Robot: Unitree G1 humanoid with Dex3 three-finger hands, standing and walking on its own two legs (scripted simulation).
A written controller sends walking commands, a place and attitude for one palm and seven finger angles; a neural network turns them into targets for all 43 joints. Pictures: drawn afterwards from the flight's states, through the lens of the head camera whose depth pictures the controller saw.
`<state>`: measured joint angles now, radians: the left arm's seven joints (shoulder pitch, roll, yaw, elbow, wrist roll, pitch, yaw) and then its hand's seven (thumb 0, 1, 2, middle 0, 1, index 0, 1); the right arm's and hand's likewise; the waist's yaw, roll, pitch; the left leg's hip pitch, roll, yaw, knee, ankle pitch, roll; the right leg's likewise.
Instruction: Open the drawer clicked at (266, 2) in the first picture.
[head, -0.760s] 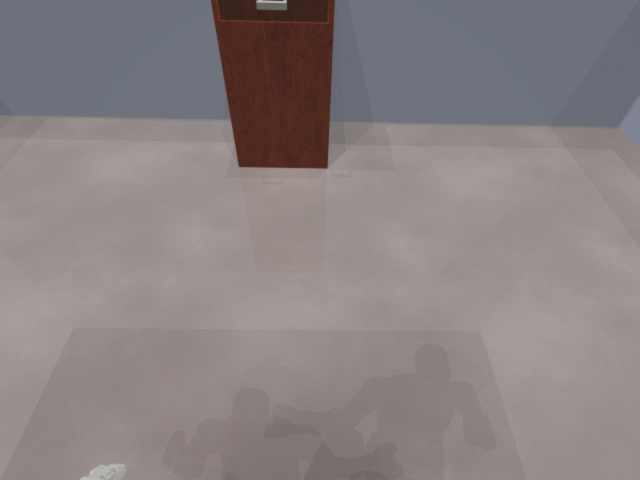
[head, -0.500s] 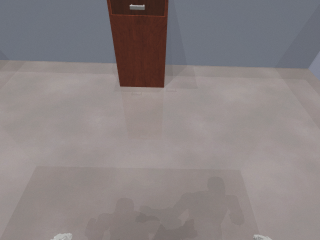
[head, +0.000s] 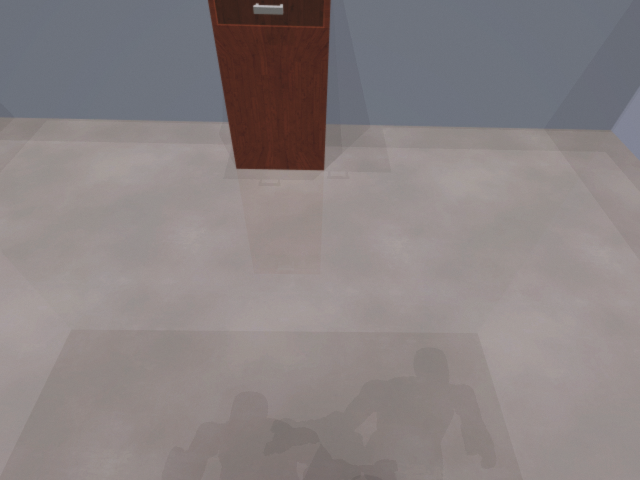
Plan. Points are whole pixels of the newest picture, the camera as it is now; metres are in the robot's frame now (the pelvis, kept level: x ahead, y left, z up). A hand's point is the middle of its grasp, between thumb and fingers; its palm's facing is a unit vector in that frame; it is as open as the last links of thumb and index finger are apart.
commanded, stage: stand and wait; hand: left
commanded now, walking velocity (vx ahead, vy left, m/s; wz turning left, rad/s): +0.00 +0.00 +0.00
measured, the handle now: (268, 7) +1.65 +0.28 -0.01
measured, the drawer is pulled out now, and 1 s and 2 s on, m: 0.00 0.00 0.00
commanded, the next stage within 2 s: look at it before walking up in 0.06 s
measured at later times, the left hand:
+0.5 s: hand out of the picture +0.07 +0.24 -0.16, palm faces -0.04 -0.94 -0.33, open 7.4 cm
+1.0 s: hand out of the picture +0.05 +0.22 -0.18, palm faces -0.01 -0.97 -0.25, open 7.4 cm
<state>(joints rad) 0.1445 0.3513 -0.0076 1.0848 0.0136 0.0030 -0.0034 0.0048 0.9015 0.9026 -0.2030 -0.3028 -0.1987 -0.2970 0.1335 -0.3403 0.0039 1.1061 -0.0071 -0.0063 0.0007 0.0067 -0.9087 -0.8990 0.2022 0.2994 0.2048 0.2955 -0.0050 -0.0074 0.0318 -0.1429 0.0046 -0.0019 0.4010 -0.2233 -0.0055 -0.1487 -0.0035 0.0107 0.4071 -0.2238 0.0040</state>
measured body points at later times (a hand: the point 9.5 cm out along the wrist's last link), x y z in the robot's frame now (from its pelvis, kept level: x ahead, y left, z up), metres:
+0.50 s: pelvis +0.00 +0.00 +0.00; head +0.00 +0.00 +0.45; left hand +0.08 +0.29 -0.13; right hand +0.08 -0.30 -0.13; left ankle +0.00 +0.12 -0.74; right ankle +0.00 -0.12 -0.74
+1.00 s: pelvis +0.02 +0.00 -0.01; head +0.02 +0.01 +0.44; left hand +0.05 +0.27 -0.16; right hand +0.06 -0.27 -0.15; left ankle +0.00 +0.12 -0.74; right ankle +0.00 -0.12 -0.74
